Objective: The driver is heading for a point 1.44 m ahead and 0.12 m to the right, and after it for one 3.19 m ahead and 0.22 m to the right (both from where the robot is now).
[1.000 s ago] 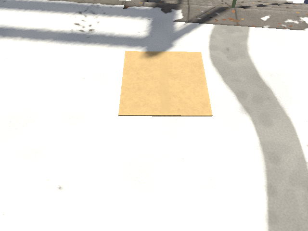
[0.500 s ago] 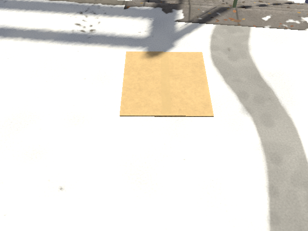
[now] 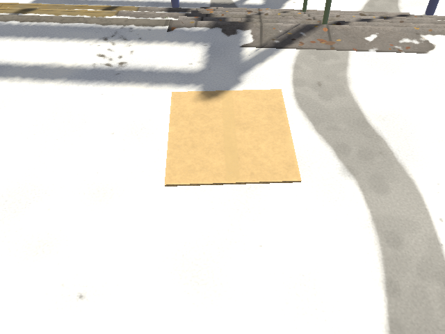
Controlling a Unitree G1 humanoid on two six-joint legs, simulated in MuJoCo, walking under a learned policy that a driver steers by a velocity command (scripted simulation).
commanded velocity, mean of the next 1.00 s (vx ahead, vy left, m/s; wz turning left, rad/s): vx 0.44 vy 0.00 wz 0.00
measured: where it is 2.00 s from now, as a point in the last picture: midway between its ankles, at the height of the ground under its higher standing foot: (254, 235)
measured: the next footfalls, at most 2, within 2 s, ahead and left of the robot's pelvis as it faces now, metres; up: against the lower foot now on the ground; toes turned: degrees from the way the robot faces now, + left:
left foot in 0.50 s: +0.31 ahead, +0.08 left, -0.14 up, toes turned +2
right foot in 1.00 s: +0.65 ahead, -0.19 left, -0.28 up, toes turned -1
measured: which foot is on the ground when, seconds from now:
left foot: down 0.00-0.10, up 0.12-0.48, down 0.50-1.00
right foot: down 0.00-0.52, up 0.54-0.98, down 1.00-1.00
